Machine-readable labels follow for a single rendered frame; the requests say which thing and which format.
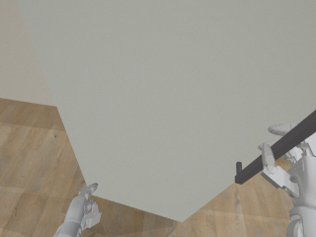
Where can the robot left forearm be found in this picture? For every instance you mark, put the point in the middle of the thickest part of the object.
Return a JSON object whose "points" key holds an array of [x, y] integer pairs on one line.
{"points": [[69, 229]]}

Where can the robot right forearm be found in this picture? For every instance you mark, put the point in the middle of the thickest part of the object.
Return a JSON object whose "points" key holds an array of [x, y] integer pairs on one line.
{"points": [[303, 222]]}

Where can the fridge door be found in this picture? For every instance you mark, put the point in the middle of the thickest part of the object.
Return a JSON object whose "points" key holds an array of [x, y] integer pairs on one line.
{"points": [[161, 98]]}

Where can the handle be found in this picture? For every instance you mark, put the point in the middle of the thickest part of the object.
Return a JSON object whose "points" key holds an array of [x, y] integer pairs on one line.
{"points": [[298, 134]]}

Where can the left robot hand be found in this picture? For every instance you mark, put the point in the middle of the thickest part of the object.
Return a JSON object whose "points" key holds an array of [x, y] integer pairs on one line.
{"points": [[79, 208]]}

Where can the right robot hand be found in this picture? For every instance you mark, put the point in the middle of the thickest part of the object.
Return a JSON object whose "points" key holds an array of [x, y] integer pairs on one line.
{"points": [[302, 167]]}

